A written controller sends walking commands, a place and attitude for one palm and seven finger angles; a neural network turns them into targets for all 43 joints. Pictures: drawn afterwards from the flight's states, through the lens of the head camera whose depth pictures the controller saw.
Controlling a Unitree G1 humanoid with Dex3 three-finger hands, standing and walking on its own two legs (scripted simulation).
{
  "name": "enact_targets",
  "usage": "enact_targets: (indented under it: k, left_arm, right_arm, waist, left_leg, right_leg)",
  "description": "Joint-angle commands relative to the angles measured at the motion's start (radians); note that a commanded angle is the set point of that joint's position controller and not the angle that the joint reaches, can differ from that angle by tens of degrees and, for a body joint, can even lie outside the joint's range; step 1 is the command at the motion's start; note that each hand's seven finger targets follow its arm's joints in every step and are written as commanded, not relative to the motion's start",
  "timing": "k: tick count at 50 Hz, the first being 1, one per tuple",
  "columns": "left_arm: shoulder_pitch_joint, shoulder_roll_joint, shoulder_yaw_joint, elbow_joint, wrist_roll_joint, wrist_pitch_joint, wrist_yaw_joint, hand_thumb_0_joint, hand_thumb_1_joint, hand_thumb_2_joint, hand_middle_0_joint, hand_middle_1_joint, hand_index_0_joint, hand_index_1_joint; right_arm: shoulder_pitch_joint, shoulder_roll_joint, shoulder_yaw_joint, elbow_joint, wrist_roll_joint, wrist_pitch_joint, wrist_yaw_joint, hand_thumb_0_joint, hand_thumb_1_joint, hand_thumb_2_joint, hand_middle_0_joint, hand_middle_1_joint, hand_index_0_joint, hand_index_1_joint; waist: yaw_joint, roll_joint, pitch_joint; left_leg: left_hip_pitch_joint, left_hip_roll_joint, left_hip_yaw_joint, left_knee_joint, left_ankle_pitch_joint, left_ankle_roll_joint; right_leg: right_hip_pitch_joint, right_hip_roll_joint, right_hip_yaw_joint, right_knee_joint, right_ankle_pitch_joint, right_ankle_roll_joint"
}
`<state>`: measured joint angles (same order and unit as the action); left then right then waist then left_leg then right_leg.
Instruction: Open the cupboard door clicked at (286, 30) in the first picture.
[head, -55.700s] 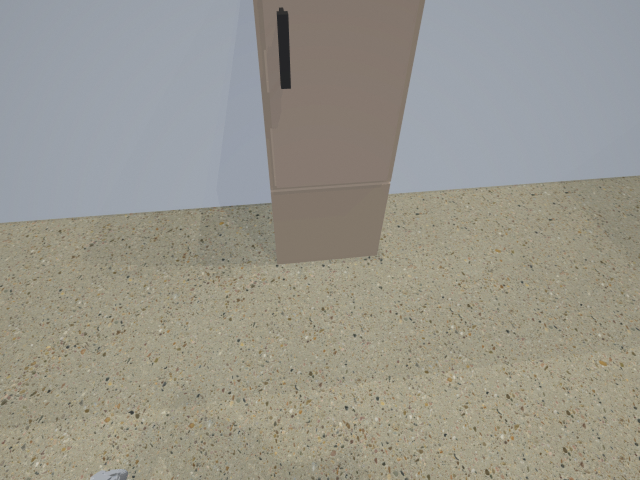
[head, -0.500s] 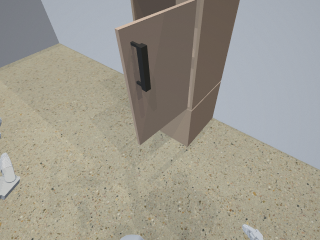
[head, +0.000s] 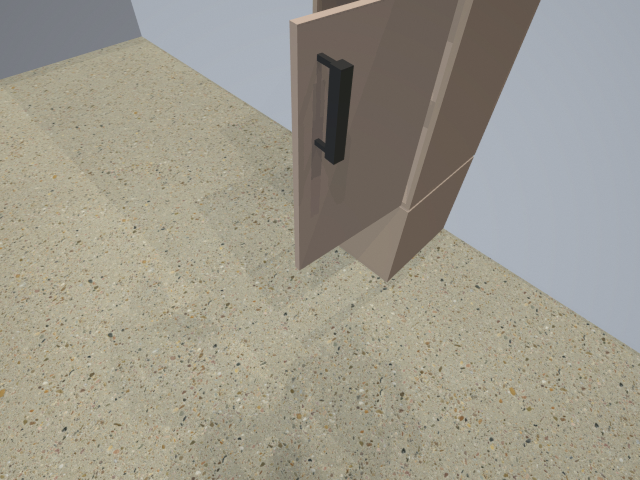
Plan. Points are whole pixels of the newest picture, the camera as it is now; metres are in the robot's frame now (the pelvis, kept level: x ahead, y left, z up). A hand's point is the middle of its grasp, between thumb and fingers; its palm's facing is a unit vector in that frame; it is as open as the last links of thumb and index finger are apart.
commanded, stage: let the arm hang, fingers relaxed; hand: left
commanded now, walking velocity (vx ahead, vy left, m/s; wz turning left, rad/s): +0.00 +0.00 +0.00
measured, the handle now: (329, 110) +0.65 +0.03 +0.12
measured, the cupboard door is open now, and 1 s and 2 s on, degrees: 84 84 84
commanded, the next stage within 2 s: look to check the result in 0.72 s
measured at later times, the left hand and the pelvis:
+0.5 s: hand out of the picture -0.01 +0.20 -0.17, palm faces -0.01 -0.98 -0.18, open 7.4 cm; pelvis -0.01 +0.03 +0.01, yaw -2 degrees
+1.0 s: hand out of the picture -0.02 +0.19 -0.17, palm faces +0.00 -0.98 -0.17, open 7.4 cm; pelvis -0.01 +0.04 +0.01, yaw -2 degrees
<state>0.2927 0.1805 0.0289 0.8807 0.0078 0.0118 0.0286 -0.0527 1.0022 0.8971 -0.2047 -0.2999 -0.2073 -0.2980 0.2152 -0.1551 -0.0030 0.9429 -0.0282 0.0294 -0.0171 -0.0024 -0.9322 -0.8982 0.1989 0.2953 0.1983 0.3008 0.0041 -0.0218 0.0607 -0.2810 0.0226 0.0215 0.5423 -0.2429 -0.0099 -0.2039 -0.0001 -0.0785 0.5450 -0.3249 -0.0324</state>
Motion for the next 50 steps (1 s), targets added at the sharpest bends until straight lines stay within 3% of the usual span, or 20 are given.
enact_targets:
  k: [1, 3, 8, 15, 24, 27, 35, 38, 50]
  left_arm:
    - [0.019, 0.099, 0.011, 0.028, 0.002, -0.023, 0.007, 0.000, 0.900, 0.900, -0.200, -0.300, -0.200, -0.300]
    - [0.013, 0.095, 0.004, 0.075, 0.002, -0.022, 0.003, 0.000, 0.900, 0.900, -0.200, -0.300, -0.200, -0.300]
    - [0.027, 0.092, -0.005, 0.158, 0.001, -0.021, 0.001, 0.000, 0.900, 0.900, -0.200, -0.300, -0.200, -0.300]
    - [0.049, 0.081, -0.007, 0.224, 0.000, -0.019, 0.005, 0.000, 0.900, 0.900, -0.200, -0.300, -0.200, -0.300]
    - [0.073, 0.049, -0.006, 0.252, 0.001, -0.016, 0.009, 0.000, 0.900, 0.900, -0.200, -0.300, -0.200, -0.300]
    - [0.072, 0.043, -0.005, 0.254, 0.003, -0.015, 0.010, 0.000, 0.900, 0.900, -0.200, -0.300, -0.200, -0.300]
    - [0.085, 0.028, -0.003, 0.255, 0.002, -0.023, 0.014, 0.000, 0.900, 0.900, -0.200, -0.300, -0.200, -0.300]
    - [0.084, 0.024, -0.004, 0.257, 0.003, -0.021, 0.014, 0.000, 0.900, 0.900, -0.200, -0.300, -0.200, -0.300]
    - [0.089, 0.029, -0.004, 0.261, 0.004, -0.027, 0.014, 0.000, 0.900, 0.900, -0.200, -0.300, -0.200, -0.300]
  right_arm:
    - [0.027, -0.101, -0.031, -0.006, 0.006, -0.018, -0.012, 0.000, -0.900, -0.900, 0.200, 0.300, 0.200, 0.300]
    - [0.034, -0.110, -0.028, 0.021, 0.007, -0.017, -0.013, 0.000, -0.900, -0.900, 0.200, 0.300, 0.200, 0.300]
    - [0.056, -0.117, -0.023, 0.080, 0.008, -0.022, -0.014, 0.000, -0.900, -0.900, 0.200, 0.300, 0.200, 0.300]
    - [0.094, -0.105, -0.018, 0.140, 0.010, -0.025, -0.015, 0.000, -0.900, -0.900, 0.200, 0.300, 0.200, 0.300]
    - [0.129, -0.071, -0.019, 0.174, 0.007, -0.028, -0.019, 0.000, -0.900, -0.900, 0.200, 0.300, 0.200, 0.300]
    - [0.141, -0.060, -0.020, 0.179, 0.008, -0.027, -0.019, 0.000, -0.900, -0.900, 0.200, 0.300, 0.200, 0.300]
    - [0.161, -0.044, -0.024, 0.181, 0.011, -0.028, -0.019, 0.000, -0.900, -0.900, 0.200, 0.300, 0.200, 0.300]
    - [0.160, -0.042, -0.025, 0.185, 0.008, -0.029, -0.020, 0.000, -0.900, -0.900, 0.200, 0.300, 0.200, 0.300]
    - [0.146, -0.051, -0.026, 0.179, 0.012, -0.030, -0.019, 0.000, -0.900, -0.900, 0.200, 0.300, 0.200, 0.300]
  waist:
    - [-0.016, 0.135, -0.088]
    - [-0.017, 0.079, -0.042]
    - [-0.013, 0.029, 0.005]
    - [-0.007, 0.010, 0.036]
    - [-0.006, 0.057, 0.034]
    - [-0.007, 0.049, 0.058]
    - [-0.013, 0.012, 0.032]
    - [-0.015, 0.048, 0.050]
    - [-0.015, 0.016, 0.040]
  left_leg:
    - [0.106, 0.079, -0.059, -0.104, 0.167, 0.039]
    - [0.095, 0.085, -0.068, -0.143, 0.112, 0.039]
    - [0.086, 0.088, -0.074, -0.202, 0.055, 0.042]
    - [0.070, 0.085, -0.075, -0.242, -0.004, 0.045]
    - [0.057, 0.082, -0.083, -0.267, -0.040, 0.047]
    - [0.034, 0.084, -0.086, -0.275, -0.068, 0.048]
    - [0.070, 0.076, -0.066, -0.239, -0.004, 0.049]
    - [0.059, 0.077, -0.073, -0.251, -0.024, 0.048]
    - [0.089, 0.079, -0.060, -0.232, 0.030, 0.048]
  right_leg:
    - [0.019, -0.098, 0.113, -0.178, 0.225, -0.012]
    - [0.003, -0.091, 0.110, -0.200, 0.167, -0.011]
    - [0.001, -0.089, 0.111, -0.224, 0.116, -0.009]
    - [0.000, -0.089, 0.103, -0.225, 0.074, -0.003]
    - [-0.004, -0.087, 0.100, -0.199, 0.082, 0.001]
    - [-0.011, -0.084, 0.098, -0.196, 0.078, 0.002]
    - [-0.021, -0.087, 0.102, -0.206, 0.088, 0.000]
    - [-0.034, -0.087, 0.105, -0.202, 0.086, 0.001]
    - [-0.032, -0.091, 0.107, -0.213, 0.114, 0.003]
